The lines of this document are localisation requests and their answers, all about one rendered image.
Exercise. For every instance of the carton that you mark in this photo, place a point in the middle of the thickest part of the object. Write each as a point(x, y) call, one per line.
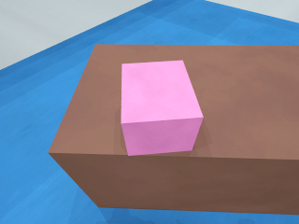
point(159, 109)

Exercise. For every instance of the pedestal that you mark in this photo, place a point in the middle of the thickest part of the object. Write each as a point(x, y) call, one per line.
point(245, 158)

